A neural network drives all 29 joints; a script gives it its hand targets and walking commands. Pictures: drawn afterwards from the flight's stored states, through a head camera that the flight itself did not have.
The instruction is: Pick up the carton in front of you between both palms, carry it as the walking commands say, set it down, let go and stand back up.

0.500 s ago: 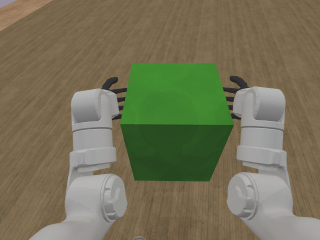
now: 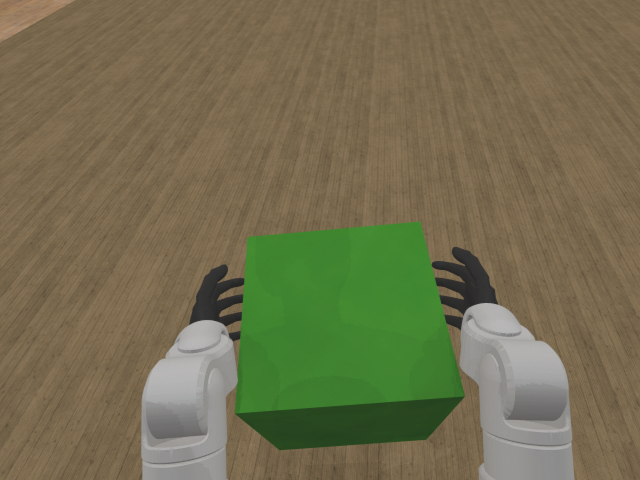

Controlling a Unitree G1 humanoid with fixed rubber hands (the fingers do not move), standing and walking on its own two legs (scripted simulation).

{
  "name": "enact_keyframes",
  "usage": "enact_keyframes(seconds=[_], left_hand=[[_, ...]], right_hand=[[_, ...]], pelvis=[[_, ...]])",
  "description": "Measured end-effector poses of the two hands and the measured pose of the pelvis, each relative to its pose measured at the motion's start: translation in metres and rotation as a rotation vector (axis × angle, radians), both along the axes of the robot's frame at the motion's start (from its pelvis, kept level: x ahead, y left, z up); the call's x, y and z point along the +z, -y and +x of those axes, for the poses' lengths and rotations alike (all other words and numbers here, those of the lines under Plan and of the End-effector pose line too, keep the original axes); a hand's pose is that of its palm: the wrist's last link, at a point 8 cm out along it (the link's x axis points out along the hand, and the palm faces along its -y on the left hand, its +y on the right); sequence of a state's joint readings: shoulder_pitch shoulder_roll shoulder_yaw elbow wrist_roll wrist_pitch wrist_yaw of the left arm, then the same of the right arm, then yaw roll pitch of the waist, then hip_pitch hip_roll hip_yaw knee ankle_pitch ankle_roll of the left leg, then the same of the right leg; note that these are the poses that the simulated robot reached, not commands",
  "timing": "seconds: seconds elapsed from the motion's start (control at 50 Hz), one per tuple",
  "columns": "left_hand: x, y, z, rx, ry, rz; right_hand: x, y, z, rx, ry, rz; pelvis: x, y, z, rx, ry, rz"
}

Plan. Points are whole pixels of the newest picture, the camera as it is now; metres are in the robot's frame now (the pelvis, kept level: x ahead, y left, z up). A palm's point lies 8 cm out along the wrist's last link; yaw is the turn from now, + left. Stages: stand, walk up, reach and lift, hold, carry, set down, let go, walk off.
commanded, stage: carry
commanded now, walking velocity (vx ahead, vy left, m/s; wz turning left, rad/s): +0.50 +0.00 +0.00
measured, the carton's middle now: (343, 346) +0.30 +0.00 +0.00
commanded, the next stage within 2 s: none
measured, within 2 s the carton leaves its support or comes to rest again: neither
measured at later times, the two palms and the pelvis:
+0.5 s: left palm (230, 159) +0.59 +0.16 +0.10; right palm (408, 157) +0.57 -0.12 +0.11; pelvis +0.31 +0.04 +0.02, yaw -3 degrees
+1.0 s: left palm (262, 63) +0.90 +0.13 +0.12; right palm (394, 57) +0.92 -0.16 +0.12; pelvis +0.64 -0.03 +0.03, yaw +1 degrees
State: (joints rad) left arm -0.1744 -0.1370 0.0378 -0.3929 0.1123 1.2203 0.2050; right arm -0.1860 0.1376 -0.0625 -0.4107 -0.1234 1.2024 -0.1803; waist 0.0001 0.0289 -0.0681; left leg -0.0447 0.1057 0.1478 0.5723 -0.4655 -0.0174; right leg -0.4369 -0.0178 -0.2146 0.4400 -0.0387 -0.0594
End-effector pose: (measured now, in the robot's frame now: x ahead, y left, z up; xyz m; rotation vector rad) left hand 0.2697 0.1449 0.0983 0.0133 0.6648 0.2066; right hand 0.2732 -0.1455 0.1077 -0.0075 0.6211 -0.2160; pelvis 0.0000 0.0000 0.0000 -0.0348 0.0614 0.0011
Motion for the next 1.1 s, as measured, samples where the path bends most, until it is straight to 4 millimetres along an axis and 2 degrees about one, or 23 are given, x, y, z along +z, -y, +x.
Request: enact_keyframes(seconds=[0.16, 0.26, 0.32, 0.38, 0.44, 0.5, 0.6, 0.68, 0.78, 0.88, 0.98, 1.1], left_hand=[[0.02, -0.007, 0.084, 0.053, -0.05, 0.006], [0.033, -0.016, 0.153, 0.04, -0.004, 0.004], [0.028, -0.024, 0.2, 0.019, 0.013, 0.003], [0.013, -0.029, 0.244, -0.002, -0.017, -0.004], [0.002, -0.025, 0.281, -0.042, -0.099, 0.007], [0.001, -0.018, 0.317, -0.075, -0.129, 0.013], [0.016, -0.008, 0.385, -0.077, -0.055, 0.01], [0.024, 0.0, 0.44, -0.05, -0.001, 0.014], [0.015, 0.015, 0.509, -0.005, 0.017, 0.03], [0.007, 0.016, 0.556, 0.044, -0.09, 0.029], [0.022, 0.015, 0.616, 0.077, -0.059, 0.034], [0.031, 0.015, 0.71, 0.03, 0.0, 0.006]], right_hand=[[0.019, -0.009, 0.099, 0.05, -0.053, -0.008], [0.03, -0.017, 0.161, 0.033, -0.011, -0.014], [0.027, -0.026, 0.201, 0.01, 0.004, -0.025], [0.014, -0.031, 0.238, -0.011, -0.033, -0.04], [0.001, -0.027, 0.265, -0.047, -0.118, -0.036], [0.0, -0.021, 0.292, -0.084, -0.15, -0.032], [0.015, -0.011, 0.358, -0.097, -0.078, -0.018], [0.02, -0.002, 0.42, -0.068, -0.024, 0.0], [0.005, 0.013, 0.503, -0.026, -0.006, 0.015], [-0.003, 0.013, 0.565, 0.028, -0.112, 0.003], [0.01, 0.011, 0.631, 0.051, -0.081, 0.0], [0.02, 0.013, 0.712, 0.008, -0.025, -0.006]], pelvis=[[0.021, 0.004, 0.099, 0.016, -0.008, 0.031], [0.021, -0.009, 0.164, 0.006, 0.0, 0.031], [0.011, -0.022, 0.21, -0.004, 0.017, 0.026], [0.003, -0.033, 0.251, -0.038, 0.016, 0.045], [0.011, -0.038, 0.282, -0.057, -0.001, 0.031], [0.02, -0.039, 0.313, -0.056, -0.015, 0.022], [0.026, -0.032, 0.372, -0.048, -0.027, 0.016], [0.02, -0.017, 0.43, -0.042, -0.024, 0.022], [0.0, 0.009, 0.507, -0.001, -0.007, 0.016], [0.015, 0.022, 0.562, 0.024, -0.015, 0.038], [0.025, 0.026, 0.622, 0.011, -0.021, 0.054], [0.021, 0.016, 0.709, -0.001, -0.013, 0.055]])
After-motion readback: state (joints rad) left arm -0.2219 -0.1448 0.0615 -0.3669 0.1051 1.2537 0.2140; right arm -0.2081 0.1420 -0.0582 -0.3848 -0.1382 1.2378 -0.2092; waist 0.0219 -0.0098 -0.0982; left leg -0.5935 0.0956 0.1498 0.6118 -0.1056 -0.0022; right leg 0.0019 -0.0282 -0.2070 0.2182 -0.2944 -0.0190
